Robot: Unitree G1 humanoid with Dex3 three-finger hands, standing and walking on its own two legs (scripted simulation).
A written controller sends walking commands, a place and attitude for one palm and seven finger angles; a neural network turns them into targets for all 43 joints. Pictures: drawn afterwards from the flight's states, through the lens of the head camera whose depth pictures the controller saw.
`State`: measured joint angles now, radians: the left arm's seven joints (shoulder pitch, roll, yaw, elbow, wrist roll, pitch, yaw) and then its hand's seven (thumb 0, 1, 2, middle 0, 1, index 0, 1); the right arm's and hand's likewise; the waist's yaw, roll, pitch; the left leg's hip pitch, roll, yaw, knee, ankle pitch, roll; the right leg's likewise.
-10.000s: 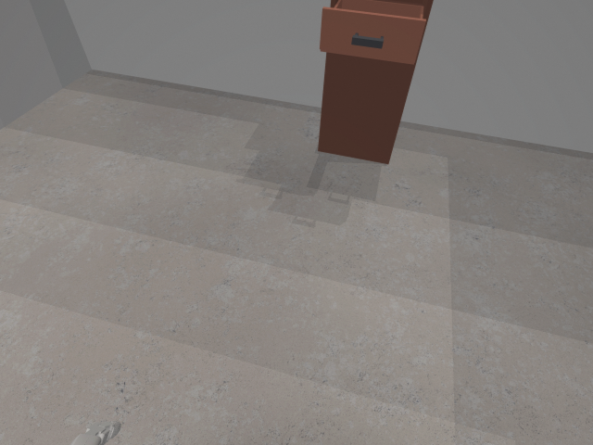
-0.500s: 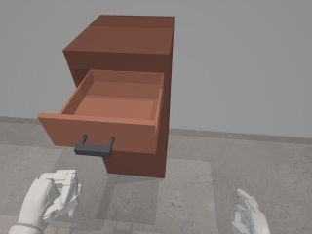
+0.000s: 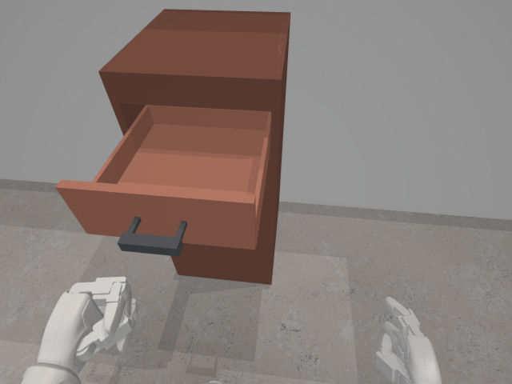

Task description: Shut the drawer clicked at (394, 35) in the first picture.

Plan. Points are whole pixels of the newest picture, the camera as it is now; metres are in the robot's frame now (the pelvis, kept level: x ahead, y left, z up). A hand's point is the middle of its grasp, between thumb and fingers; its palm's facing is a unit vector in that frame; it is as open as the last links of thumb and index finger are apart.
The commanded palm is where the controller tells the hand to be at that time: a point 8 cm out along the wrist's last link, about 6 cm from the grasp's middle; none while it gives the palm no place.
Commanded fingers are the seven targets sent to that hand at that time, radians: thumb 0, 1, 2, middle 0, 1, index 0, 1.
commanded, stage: bring the fist close to the handle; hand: left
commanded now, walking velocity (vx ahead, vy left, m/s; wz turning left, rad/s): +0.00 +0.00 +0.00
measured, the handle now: (155, 234) +0.36 +0.22 +0.02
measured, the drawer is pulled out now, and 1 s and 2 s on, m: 0.28 0.28 0.23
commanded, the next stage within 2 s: push the drawer shut in 1.14 s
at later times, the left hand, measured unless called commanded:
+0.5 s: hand (150, 304) +0.22 +0.18 +0.04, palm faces -0.05 -1.00 -0.05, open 3.3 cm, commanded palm +0.21 +0.24 +0.04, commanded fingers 0.00 0.90 0.90 -1.40 -1.60 -1.40 -1.60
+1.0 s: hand (163, 294) +0.25 +0.17 +0.02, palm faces -0.05 -1.00 -0.07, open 3.3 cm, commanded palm +0.23 +0.23 +0.02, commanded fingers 0.00 0.90 0.90 -1.40 -1.60 -1.40 -1.60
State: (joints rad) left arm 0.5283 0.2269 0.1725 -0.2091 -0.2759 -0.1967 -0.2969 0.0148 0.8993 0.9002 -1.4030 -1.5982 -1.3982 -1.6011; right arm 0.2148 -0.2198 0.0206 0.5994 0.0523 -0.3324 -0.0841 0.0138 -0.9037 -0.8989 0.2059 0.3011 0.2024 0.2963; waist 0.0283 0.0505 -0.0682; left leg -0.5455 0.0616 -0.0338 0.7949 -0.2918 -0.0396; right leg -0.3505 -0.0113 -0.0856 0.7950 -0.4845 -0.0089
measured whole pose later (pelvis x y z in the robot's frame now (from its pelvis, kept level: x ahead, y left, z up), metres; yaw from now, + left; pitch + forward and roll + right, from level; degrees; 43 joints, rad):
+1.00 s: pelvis -0.01 +0.01 -0.04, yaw -2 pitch +11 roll -2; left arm 0.30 0.22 0.12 0.00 -0.22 -0.33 -0.18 0.02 0.90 0.90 -1.40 -1.60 -1.40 -1.60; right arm 0.24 -0.22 0.01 0.54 0.03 -0.16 -0.05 0.01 -0.91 -0.90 0.21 0.30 0.20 0.30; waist -0.03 0.05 -0.12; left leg -0.86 0.07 -0.02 1.03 -0.37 -0.03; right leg -0.67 -0.01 -0.06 1.05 -0.57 0.00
